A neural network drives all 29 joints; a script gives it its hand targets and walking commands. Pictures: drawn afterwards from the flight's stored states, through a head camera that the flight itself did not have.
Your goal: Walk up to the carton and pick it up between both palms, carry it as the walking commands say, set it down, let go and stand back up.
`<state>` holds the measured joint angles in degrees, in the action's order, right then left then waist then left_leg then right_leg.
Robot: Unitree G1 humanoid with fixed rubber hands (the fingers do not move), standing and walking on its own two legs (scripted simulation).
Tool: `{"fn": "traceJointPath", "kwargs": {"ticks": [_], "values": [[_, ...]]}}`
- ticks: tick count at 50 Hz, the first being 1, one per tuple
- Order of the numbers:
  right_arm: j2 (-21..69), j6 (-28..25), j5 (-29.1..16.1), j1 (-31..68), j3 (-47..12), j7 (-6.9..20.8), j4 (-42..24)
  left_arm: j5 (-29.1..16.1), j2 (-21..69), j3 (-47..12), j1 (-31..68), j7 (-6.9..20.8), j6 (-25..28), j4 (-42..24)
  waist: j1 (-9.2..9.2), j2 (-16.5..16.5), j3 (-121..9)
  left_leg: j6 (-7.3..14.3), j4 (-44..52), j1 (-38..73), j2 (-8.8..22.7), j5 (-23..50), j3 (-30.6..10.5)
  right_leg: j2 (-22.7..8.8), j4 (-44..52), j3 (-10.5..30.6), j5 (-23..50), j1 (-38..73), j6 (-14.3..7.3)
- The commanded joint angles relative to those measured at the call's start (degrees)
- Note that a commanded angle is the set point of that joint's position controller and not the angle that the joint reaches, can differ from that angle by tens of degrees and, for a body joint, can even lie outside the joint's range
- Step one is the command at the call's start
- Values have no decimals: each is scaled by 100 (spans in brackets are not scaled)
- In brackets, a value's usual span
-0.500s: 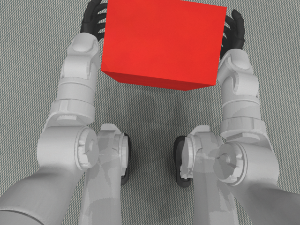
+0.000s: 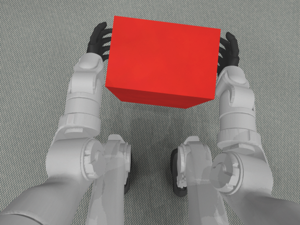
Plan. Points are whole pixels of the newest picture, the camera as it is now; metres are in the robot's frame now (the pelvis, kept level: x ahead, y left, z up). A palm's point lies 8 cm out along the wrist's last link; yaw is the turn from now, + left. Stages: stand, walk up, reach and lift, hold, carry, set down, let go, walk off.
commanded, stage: reach and lift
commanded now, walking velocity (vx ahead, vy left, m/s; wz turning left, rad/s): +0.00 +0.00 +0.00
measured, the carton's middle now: (159, 73) +0.48 +0.00 -0.14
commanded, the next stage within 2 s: none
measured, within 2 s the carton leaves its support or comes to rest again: neither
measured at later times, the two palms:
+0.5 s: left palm (86, 47) +0.48 +0.16 +0.00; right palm (247, 61) +0.46 -0.16 +0.02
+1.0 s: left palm (72, 35) +0.46 +0.16 +0.08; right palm (280, 55) +0.44 -0.16 +0.09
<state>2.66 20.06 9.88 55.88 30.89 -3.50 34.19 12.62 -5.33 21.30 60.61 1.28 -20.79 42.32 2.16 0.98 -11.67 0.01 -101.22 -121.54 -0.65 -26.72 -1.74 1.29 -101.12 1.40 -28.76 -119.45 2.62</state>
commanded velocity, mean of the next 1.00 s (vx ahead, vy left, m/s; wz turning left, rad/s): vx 0.00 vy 0.00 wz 0.00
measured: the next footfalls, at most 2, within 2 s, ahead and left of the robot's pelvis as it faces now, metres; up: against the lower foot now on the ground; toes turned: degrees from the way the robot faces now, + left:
none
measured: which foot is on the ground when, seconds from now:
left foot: down 0.00-1.00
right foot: down 0.00-1.00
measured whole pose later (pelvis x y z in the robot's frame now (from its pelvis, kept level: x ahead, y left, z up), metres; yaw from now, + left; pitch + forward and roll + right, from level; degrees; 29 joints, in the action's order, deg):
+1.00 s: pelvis +0.03 +0.00 +0.13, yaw +1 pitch +37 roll -1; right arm 8.0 21.2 12.9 39.2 29.6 -1.2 27.9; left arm 14.6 0.8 21.7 43.6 2.9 -21.7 36.1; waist 2.5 0.5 -14.7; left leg -0.1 -77.4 -90.1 -0.7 -24.6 -1.6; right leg 1.0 -77.4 1.9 -26.2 -88.6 1.9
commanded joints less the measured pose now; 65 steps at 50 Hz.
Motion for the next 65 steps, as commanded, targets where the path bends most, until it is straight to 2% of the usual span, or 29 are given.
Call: {"fn": "traceJointPath", "kwargs": {"ticks": [1,37,65], "values": [[5605,35,-804,3690,-3304,1511,229,-772,5863,-2567,3142,1306,66,-30,-29,-469,-5689,-23,1105,4010,-827,983,472,879,1038,-673,961,2708,-78],[6066,147,-620,2296,-3542,1629,9,-689,6392,-2790,1875,1406,-28,-300,2,-416,-4926,-29,2691,5679,-851,1159,256,871,2635,-393,1160,4396,-112],[6231,216,-390,957,-3752,1803,-311,-504,6510,-2964,716,1599,-18,-689,40,-308,-3959,40,4224,7217,-744,1636,68,725,4248,-168,1752,6272,-117]]}}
